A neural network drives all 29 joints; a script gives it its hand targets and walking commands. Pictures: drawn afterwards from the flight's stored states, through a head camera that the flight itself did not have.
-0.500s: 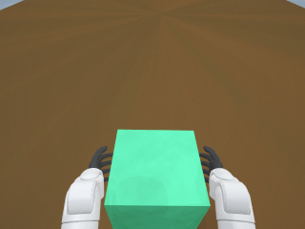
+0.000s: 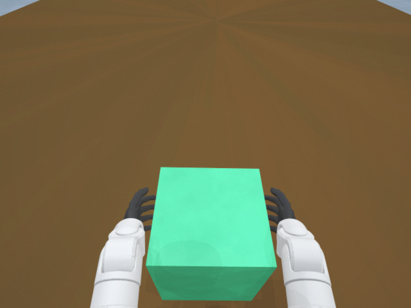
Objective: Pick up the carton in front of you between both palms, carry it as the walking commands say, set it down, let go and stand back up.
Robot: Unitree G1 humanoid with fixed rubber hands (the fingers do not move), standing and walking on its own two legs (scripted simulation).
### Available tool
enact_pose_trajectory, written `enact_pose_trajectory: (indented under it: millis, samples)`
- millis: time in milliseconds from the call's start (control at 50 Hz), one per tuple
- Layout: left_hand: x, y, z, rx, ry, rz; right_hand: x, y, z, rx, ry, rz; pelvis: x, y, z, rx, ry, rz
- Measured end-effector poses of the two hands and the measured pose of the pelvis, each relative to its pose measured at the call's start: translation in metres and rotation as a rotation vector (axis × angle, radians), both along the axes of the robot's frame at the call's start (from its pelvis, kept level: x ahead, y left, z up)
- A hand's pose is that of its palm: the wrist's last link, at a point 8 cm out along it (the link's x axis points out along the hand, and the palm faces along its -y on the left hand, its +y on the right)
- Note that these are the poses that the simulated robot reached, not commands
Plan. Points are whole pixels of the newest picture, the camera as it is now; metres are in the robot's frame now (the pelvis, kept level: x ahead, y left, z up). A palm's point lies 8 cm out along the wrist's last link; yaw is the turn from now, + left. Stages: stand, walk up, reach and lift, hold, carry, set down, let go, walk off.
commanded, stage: carry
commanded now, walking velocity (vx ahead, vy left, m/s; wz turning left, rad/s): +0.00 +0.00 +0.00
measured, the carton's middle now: (208, 237) +0.31 +0.00 -0.04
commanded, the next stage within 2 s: hold in 0.84 s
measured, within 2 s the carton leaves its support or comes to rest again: neither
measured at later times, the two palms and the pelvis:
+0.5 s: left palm (128, 235) +0.27 +0.16 +0.04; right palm (284, 235) +0.27 -0.14 +0.04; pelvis -0.01 +0.01 +0.00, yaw +0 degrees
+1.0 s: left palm (121, 244) +0.25 +0.17 +0.04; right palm (281, 242) +0.26 -0.13 +0.04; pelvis -0.02 +0.01 +0.01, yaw +2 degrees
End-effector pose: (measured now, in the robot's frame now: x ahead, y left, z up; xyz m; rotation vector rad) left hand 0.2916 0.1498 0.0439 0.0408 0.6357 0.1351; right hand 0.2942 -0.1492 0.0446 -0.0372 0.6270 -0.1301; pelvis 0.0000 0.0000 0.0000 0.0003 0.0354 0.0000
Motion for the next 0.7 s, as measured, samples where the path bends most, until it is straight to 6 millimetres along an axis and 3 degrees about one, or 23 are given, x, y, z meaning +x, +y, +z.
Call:
enact_pose_trajectory:
  millis: [220, 700]
  samples:
    - [-0.015, 0.002, -0.006, 0.004, 0.039, -0.006, -0.017, 0.002, -0.006, -0.004, 0.039, -0.001, -0.008, 0.003, 0.000, -0.001, -0.003, 0.001]
    - [-0.024, 0.009, -0.004, 0.003, 0.030, -0.002, -0.024, 0.009, -0.004, -0.005, 0.030, 0.002, -0.018, 0.009, 0.000, -0.002, -0.003, 0.002]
